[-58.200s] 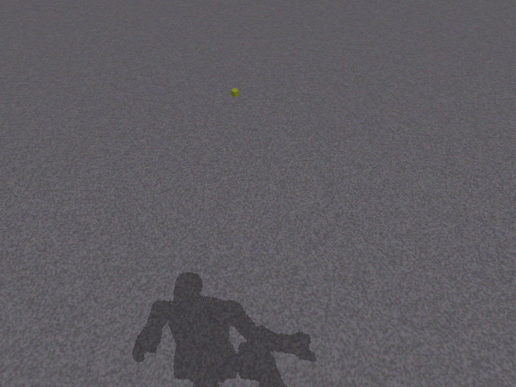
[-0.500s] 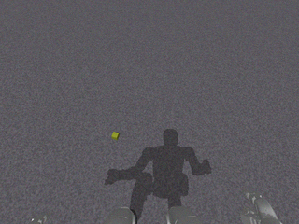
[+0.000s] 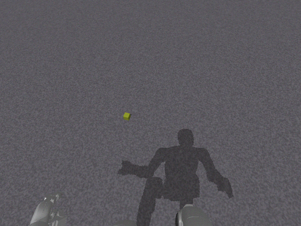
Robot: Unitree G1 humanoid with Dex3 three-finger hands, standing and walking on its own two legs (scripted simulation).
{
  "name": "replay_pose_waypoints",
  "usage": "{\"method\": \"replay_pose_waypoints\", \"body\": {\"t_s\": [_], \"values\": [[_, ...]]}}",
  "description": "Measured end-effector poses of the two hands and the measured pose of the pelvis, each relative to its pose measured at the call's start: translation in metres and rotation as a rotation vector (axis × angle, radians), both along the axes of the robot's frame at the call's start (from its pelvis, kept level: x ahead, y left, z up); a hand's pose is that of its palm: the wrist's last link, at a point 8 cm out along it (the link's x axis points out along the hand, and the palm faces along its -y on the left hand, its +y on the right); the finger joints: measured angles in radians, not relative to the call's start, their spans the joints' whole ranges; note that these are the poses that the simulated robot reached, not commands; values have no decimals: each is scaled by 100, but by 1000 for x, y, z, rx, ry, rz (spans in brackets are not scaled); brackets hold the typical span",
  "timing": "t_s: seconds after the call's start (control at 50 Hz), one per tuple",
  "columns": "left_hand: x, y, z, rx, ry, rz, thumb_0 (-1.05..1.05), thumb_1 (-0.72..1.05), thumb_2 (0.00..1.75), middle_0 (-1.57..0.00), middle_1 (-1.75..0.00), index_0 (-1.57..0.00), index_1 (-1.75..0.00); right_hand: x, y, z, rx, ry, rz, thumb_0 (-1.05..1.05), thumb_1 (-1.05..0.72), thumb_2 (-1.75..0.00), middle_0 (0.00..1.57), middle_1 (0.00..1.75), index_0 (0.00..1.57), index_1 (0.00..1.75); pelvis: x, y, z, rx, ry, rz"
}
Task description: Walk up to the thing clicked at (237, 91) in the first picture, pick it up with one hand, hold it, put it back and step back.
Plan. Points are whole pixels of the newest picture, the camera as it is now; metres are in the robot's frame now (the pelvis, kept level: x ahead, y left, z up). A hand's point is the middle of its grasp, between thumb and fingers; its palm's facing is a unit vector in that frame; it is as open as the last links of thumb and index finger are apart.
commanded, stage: step back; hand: left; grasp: from above
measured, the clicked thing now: (126, 116) +0.87 +0.21 -0.73
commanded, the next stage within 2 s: stand in 1.50 s
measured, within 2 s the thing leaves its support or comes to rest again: neither
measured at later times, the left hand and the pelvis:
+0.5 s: hand out of the picture -0.10 +0.26 -0.13, palm faces -0.05 -0.90 -0.43, open 7.4 cm; pelvis -0.17 -0.01 +0.01, yaw -3 degrees
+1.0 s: hand out of the picture -0.15 +0.27 -0.14, palm faces +0.00 -0.94 -0.35, open 7.4 cm; pelvis -0.21 +0.01 +0.01, yaw +0 degrees
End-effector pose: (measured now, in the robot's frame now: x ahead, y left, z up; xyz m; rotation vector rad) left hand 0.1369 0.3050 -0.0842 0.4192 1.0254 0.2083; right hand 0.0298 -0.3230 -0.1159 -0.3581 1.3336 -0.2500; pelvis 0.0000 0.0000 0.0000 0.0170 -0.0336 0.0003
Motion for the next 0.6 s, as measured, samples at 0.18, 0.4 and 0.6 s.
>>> {"method": "replay_pose_waypoints", "body": {"t_s": [0.18,0.4,0.6], "values": [[-61,4,-10,-56,33,25,1,90,90,-20,-30,-20,-30,-24,20,22,-3,-116,42,1,-90,-89,21,30,21,30,-60,5,9,-29,-6,-25],[-194,-7,-13,-15,171,28,1,90,90,-20,-30,-21,-30,-52,1,12,19,-245,39,0,-90,-89,21,30,21,30,-141,-9,2,-25,-5,-79],[-263,17,-4,4,129,89,1,90,90,-20,-30,-21,-30,-140,12,4,25,-112,70,1,-90,-89,20,30,21,30,-189,3,4,-5,2,-1]]}}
